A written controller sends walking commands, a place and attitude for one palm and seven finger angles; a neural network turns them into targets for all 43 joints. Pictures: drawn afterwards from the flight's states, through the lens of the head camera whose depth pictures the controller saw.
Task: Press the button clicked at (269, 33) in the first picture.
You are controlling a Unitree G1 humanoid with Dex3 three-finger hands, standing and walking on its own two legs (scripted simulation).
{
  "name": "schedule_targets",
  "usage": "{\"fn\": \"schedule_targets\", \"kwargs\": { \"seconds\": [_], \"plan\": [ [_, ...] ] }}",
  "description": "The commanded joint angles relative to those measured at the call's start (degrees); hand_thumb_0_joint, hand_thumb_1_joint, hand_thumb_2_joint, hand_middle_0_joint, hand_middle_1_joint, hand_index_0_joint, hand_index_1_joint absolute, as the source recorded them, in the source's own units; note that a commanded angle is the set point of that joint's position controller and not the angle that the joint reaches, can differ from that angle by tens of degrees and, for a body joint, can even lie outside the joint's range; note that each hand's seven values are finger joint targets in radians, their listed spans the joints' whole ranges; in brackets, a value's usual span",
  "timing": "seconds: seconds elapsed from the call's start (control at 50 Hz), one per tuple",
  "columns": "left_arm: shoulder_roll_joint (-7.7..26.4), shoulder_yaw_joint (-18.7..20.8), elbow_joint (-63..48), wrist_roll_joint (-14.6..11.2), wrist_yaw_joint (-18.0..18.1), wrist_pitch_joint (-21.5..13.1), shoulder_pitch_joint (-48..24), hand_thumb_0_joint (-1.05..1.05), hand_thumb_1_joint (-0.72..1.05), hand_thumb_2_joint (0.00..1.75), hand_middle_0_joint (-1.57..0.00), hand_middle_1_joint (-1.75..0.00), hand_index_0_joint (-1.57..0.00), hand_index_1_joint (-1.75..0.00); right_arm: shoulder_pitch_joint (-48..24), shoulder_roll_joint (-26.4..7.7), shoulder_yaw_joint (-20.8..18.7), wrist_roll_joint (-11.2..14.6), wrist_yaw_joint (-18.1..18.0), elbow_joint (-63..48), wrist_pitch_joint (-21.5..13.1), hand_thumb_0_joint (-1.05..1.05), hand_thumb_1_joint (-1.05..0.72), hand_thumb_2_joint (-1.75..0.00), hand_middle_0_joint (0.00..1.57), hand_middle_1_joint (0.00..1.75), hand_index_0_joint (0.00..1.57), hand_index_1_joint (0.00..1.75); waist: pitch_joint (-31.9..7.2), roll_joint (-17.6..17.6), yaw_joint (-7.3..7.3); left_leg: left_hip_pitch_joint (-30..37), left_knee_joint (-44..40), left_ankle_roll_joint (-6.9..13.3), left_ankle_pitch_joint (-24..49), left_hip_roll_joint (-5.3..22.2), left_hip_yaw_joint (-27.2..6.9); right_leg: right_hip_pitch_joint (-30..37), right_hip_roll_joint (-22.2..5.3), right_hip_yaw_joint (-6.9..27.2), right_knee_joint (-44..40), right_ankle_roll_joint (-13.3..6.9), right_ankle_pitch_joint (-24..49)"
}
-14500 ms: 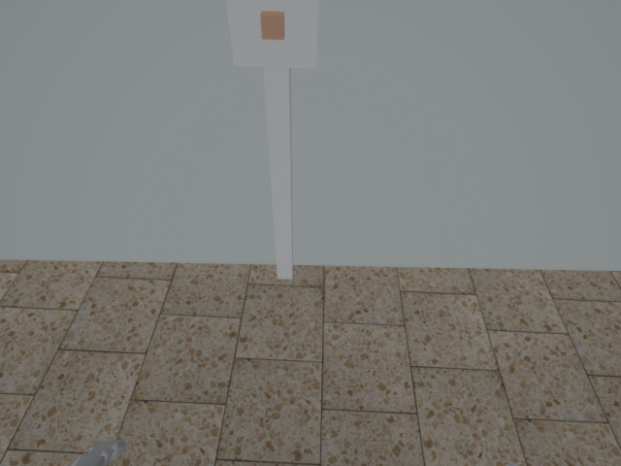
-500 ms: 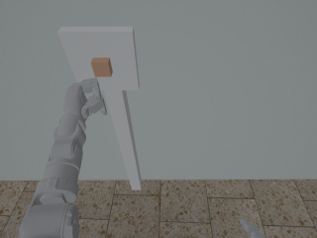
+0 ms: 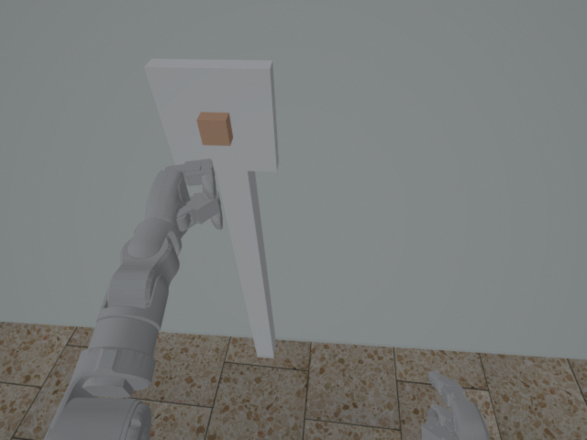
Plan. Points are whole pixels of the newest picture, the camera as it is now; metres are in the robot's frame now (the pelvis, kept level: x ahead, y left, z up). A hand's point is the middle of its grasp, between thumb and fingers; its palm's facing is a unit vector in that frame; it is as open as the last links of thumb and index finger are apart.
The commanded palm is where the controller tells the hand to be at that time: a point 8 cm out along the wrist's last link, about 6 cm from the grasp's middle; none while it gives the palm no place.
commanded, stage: draw the hand back to the body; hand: left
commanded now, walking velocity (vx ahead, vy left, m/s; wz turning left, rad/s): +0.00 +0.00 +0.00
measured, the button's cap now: (216, 127) +0.52 +0.15 +0.18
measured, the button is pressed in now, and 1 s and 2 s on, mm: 0 0 0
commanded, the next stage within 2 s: step back with the hand held close in 1.40 s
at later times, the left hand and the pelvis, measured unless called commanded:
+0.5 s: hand (148, 264) +0.27 +0.18 +0.16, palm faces +0.10 -0.99 -0.14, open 3.1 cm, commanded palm +0.23 +0.23 +0.16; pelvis -0.01 +0.00 +0.00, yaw +0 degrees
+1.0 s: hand (75, 315) +0.21 +0.24 +0.15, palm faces +0.34 -0.87 -0.35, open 3.1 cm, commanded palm +0.15 +0.28 +0.18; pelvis +0.00 +0.02 +0.01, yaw -1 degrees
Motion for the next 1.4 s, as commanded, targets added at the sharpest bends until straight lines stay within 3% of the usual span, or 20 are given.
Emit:
{"fn": "schedule_targets", "kwargs": {
  "seconds": [0.0, 0.06, 0.08, 0.12, 0.22, 0.38, 0.4, 0.42, 0.46, 0.48, 0.52, 0.62, 0.66, 0.78, 0.96, 1.1, 1.2, 1.26, 1.32, 1.38],
  "plan": [
    [10.53, 6.85, -17.14, -1.6, -0.48, -4.52, -12.45, 0.0, 0.9, 0.9, -1.3, -1.5, -1.3, -1.5, -5.39, -6.85, -2.65, -0.44, 0.04, -10.5, -2.54, 0.0, -0.9, -0.9, 0.2, 0.3, 0.2, 0.3, -18.98, -3.73, 2.85, 5.4, -3.22, 0.96, 16.94, -1.02, -1.47, 9.58, -0.91, 3.4, -2.54, 0.51, 21.68],
    [10.31, 7.38, -23.79, -2.24, -1.4, -6.2, -7.44, 0.0, 0.9, 0.9, -1.3, -1.5, -1.3, -1.5, -5.82, -6.63, -2.95, -0.3, 0.54, -11.43, -3.09, 0.0, -0.9, -0.9, 0.2, 0.3, 0.2, 0.3, -18.22, -4.53, 3.27, 6.09, -3.52, 0.98, 18.72, -0.72, -0.77, 10.64, -0.64, 3.27, -2.36, 0.69, 24.69],
    [10.37, 7.16, -23.59, -2.35, -1.75, -6.35, -5.5, 0.0, 0.9, 0.9, -1.3, -1.5, -1.3, -1.5, -5.94, -6.87, -2.97, -0.21, 0.57, -11.4, -3.15, 0.0, -0.9, -0.9, 0.2, 0.3, 0.2, 0.3, -16.42, -7.51, 3.05, 5.1, -3.74, 1.18, 17.67, -0.57, -0.86, 10.38, -0.52, 3.31, -2.86, 0.9, 23.57],
    [10.43, 6.77, -26.61, -2.48, -2.31, -5.94, -4.84, 0.0, 0.9, 0.9, -1.3, -1.5, -1.3, -1.5, -6.71, -6.91, -2.96, -0.01, 0.48, -11.54, -3.44, 0.0, -0.9, -0.9, 0.2, 0.3, 0.2, 0.3, -12.57, -5.13, 2.59, 4.7, -4.61, 1.31, 14.16, -0.68, -0.61, 8.38, -0.48, 3.63, -4.09, 1.04, 19.83],
    [10.21, 5.51, -34.18, -2.85, -3.68, -3.59, -1.99, 0.0, 0.9, 0.9, -1.3, -1.5, -1.3, -1.5, -8.15, -6.75, -2.74, 0.19, -0.14, -11.6, -4.68, 0.0, -0.9, -0.9, 0.2, 0.3, 0.2, 0.3, -9.33, 0.49, 1.94, 6.31, -5.46, 1.34, 10.73, -0.9, -1.17, 5.91, -0.41, 3.66, -5.96, 0.84, 13.82],
    [11.01, 7.34, -38.82, -5.73, -6.38, -1.02, 7.57, 0.0, 0.9, 0.9, -1.3, -1.5, -1.3, -1.5, -8.71, -7.04, -2.54, 0.25, -0.93, -11.09, -6.63, 0.0, -0.9, -0.9, 0.2, 0.3, 0.2, 0.3, -7.74, -3.59, 2.04, 6.6, -5.52, 1.35, 7.99, -0.97, -1.96, 4.78, -0.11, 3.33, -7.5, 1.31, 8.72],
    [10.98, 7.21, -39.32, -5.63, -6.59, -0.5, 8.96, 0.0, 0.9, 0.9, -1.3, -1.5, -1.3, -1.5, -8.98, -6.99, -2.41, 0.34, -0.94, -11.15, -6.62, 0.0, -0.9, -0.9, 0.2, 0.3, 0.2, 0.3, -6.78, -2.04, 2.17, 6.29, -5.87, 1.31, 7.43, -1.0, -1.97, 4.36, -0.19, 3.23, -7.63, 1.27, 7.96],
    [15.41, 6.15, -47.2, 1.26, 0.34, -6.78, 9.82, 0.0, 0.9, 0.9, -1.3, -1.5, -1.3, -1.5, -9.56, -6.22, -2.94, -1.88, -0.87, -10.86, -7.2, 0.0, -0.9, -0.9, 0.2, 0.3, 0.2, 0.3, -0.89, -0.39, 2.48, 6.18, -7.2, 1.54, 6.04, -0.94, -1.19, 1.98, -1.14, 5.16, -12.08, 1.35, 5.23],
    [10.62, 4.82, -41.22, 2.24, 4.48, -9.21, 20.59, 0.0, 0.9, 0.9, -1.3, -1.5, -1.3, -1.5, -8.9, -6.02, -2.7, -2.55, -0.37, -9.15, -6.9, 0.0, -0.9, -0.9, 0.2, 0.3, 0.2, 0.3, 1.98, -4.25, 2.27, 5.58, -8.1, 1.41, 4.43, -0.4, -1.84, 1.77, -1.31, 4.53, -12.76, 1.22, 2.33],
    [11.86, 5.24, -43.21, 3.01, 5.43, -10.25, 21.65, 0.0, 0.9, 0.9, -1.3, -1.5, -1.3, -1.5, -8.73, -6.45, -3.06, -2.74, -0.11, -8.95, -6.42, 0.0, -0.9, -0.9, 0.2, 0.3, 0.2, 0.3, 0.64, -6.05, 2.53, 6.28, -8.35, 1.48, 5.15, -0.23, -1.82, 3.21, -1.02, 4.84, -13.61, 1.17, 2.38],
    [12.97, 6.15, -47.83, 4.32, 7.1, -12.55, 21.19, 0.0, 0.9, 0.9, -1.3, -1.5, -1.3, -1.5, -8.65, -5.83, -3.08, -2.99, 0.07, -9.32, -5.84, 0.0, -0.9, -0.9, 0.2, 0.3, 0.2, 0.3, -3.62, -0.82, 2.34, 8.61, -9.11, 1.31, 6.25, -0.38, -1.4, 6.38, -1.29, 5.16, -12.72, 1.01, 4.08],
    [13.21, 6.0, -52.32, 6.39, 9.74, -15.69, 23.81, 0.0, 0.9, 0.9, -1.3, -1.5, -1.3, -1.5, -8.94, -5.32, -3.01, -3.6, -0.07, -8.95, -5.54, 0.0, -0.9, -0.9, 0.2, 0.3, 0.2, 0.3, -4.44, 3.11, 2.22, 11.16, -10.67, 1.05, 7.2, -0.14, -1.8, 8.16, -0.93, 4.75, -13.4, 0.65, 5.14],
    [12.86, 5.92, -53.35, 6.92, 10.23, -16.37, 26.26, 0.0, 0.9, 0.9, -1.3, -1.5, -1.3, -1.5, -9.03, -5.24, -3.18, -3.77, -0.1, -8.8, -5.6, 0.0, -0.9, -0.9, 0.2, 0.3, 0.2, 0.3, -4.78, 2.89, 2.35, 11.75, -10.93, 0.99, 8.34, -0.03, -1.95, 8.8, -0.81, 4.56, -13.16, 0.57, 6.16],
    [12.97, 8.15, -50.9, 6.96, 10.41, -16.89, 37.68, 0.0, 0.9, 0.9, -1.3, -1.5, -1.3, -1.5, -9.02, -5.78, -3.82, -4.04, 0.15, -8.33, -4.83, 0.0, -0.9, -0.9, 0.2, 0.3, 0.2, 0.3, 0.06, -4.03, 3.1, 9.84, -11.63, 1.15, 9.05, 0.42, -2.27, 8.59, -0.44, 4.23, -14.29, 0.83, 5.66],
    [15.59, 13.49, -60.47, 7.14, 10.79, -18.33, 47.87, 0.0, 0.9, 0.9, -1.3, -1.5, -1.3, -1.5, -8.03, -5.61, -4.57, -4.12, 0.64, -9.6, -4.8, 0.0, -0.9, -0.9, 0.2, 0.3, 0.2, 0.3, -3.34, 2.53, 4.14, 9.55, -10.23, 0.43, 14.85, 0.69, -2.5, 11.71, -0.54, 4.44, -11.47, 0.36, 12.0],
    [15.68, 15.19, -61.82, 7.18, 11.08, -17.9, 54.88, 0.0, 0.9, 0.9, -1.3, -1.5, -1.3, -1.5, -6.99, -5.76, -4.93, -3.83, 0.32, -9.8, -5.62, 0.0, -0.9, -0.9, 0.2, 0.3, 0.2, 0.3, 0.96, 1.21, 4.04, 8.5, -9.94, 0.03, 15.12, 1.23, -2.75, 9.04, -0.06, 4.39, -11.59, 0.41, 11.31],
    [13.77, 12.63, -60.66, 7.69, 11.24, -17.52, 50.69, 0.0, 0.9, 0.9, -1.3, -1.5, -1.3, -1.5, -6.59, -6.08, -5.02, -3.86, -0.11, -9.22, -5.85, 0.0, -0.9, -0.9, 0.2, 0.3, 0.2, 0.3, 3.64, 0.0, 2.96, 8.65, -10.26, 0.51, 11.92, 1.3, -2.78, 6.49, -0.17, 4.13, -12.46, 0.65, 7.99],
    [14.7, 13.79, -60.7, 7.78, 11.67, -17.59, 51.02, 0.0, 0.9, 0.9, -1.3, -1.5, -1.3, -1.5, -6.24, -5.96, -4.97, -4.19, -0.25, -9.16, -5.94, 0.0, -0.9, -0.9, 0.2, 0.3, 0.2, 0.3, 0.93, -0.84, 3.6, 9.09, -10.05, 0.53, 12.9, 1.09, -2.96, 8.31, -0.26, 4.06, -11.81, 0.49, 8.97],
    [15.25, 14.19, -62.6, 7.74, 11.83, -17.61, 51.09, 0.0, 0.9, 0.9, -1.3, -1.5, -1.3, -1.5, -6.58, -5.74, -4.79, -4.26, -0.21, -9.32, -6.2, 0.0, -0.9, -0.9, 0.2, 0.3, 0.2, 0.3, -1.26, 2.65, 4.02, 9.5, -9.9, 0.19, 13.95, 1.02, -3.12, 9.77, -0.44, 4.48, -11.28, 0.31, 10.17],
    [15.73, 14.76, -62.19, 7.79, 11.9, -17.26, 52.35, 0.0, 0.9, 0.9, -1.3, -1.5, -1.3, -1.5, -6.57, -5.69, -4.53, -4.38, -0.01, -9.25, -6.23, 0.0, -0.9, -0.9, 0.2, 0.3, 0.2, 0.3, -0.5, 2.48, 4.25, 8.85, -9.85, -0.18, 15.01, 1.06, -3.24, 10.19, -0.21, 4.37, -11.4, 0.22, 11.2]
  ]
}}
